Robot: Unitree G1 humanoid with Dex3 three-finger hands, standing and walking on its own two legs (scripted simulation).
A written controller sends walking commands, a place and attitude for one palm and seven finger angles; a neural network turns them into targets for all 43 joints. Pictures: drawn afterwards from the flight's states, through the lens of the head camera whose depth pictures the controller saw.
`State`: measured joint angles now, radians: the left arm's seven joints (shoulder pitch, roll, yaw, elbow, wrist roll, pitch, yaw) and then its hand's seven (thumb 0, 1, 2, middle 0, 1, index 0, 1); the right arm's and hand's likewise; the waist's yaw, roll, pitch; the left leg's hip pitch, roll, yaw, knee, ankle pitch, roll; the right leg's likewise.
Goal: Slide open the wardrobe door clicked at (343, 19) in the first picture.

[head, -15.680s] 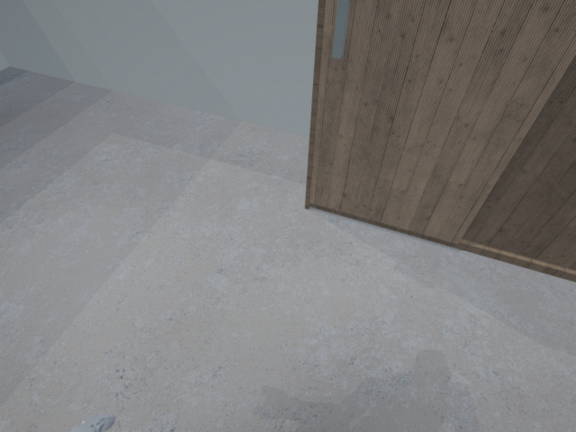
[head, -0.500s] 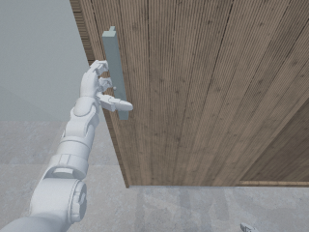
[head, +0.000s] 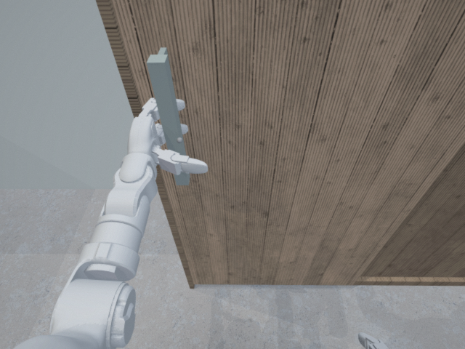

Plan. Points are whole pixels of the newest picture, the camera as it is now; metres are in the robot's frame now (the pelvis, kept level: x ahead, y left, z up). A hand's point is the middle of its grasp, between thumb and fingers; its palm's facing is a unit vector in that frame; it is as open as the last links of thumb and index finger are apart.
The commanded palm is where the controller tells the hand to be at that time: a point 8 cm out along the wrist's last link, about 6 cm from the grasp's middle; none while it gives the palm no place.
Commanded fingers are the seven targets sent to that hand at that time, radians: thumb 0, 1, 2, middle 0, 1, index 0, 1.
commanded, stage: slide the fingers in behind the handle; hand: left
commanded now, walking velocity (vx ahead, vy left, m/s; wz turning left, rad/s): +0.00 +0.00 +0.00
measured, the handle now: (174, 124) +0.49 +0.12 +0.14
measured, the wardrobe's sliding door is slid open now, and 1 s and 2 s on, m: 0.00 0.00 0.00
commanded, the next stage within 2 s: grip the handle and tug to test in 0.46 s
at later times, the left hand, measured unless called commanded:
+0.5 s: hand (179, 139) +0.43 +0.10 +0.16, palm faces +0.00 -1.00 +0.00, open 14.0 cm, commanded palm +0.41 +0.15 +0.16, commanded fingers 0.00 -0.50 0.30 -0.30 -1.20 -0.30 -1.20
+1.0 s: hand (179, 139) +0.43 +0.10 +0.16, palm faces +0.01 -1.00 +0.01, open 9.8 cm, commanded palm +0.40 +0.15 +0.16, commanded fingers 0.00 0.57 0.76 -0.41 -1.35 -0.41 -1.35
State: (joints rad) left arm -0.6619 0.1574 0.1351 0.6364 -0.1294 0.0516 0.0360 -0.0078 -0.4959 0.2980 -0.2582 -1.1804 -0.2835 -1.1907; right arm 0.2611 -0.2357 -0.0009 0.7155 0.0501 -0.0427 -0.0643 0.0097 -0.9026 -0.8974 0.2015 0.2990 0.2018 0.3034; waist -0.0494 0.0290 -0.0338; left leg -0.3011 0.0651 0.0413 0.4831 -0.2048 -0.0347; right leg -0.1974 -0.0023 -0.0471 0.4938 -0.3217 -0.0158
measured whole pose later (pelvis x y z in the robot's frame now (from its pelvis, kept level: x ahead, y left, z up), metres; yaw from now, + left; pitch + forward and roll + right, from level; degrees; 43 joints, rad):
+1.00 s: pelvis +0.00 +0.01 +0.00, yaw -1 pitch +2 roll +0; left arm -0.65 0.15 0.13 0.62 -0.13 0.05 0.05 0.00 0.14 0.57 -0.31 -1.25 -0.33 -1.26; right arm 0.27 -0.23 0.00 0.72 0.05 -0.04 -0.06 0.01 -0.90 -0.90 0.20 0.30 0.20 0.30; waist -0.05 0.02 -0.04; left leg -0.29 0.06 0.05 0.47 -0.20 -0.03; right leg -0.19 -0.01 -0.03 0.47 -0.31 -0.01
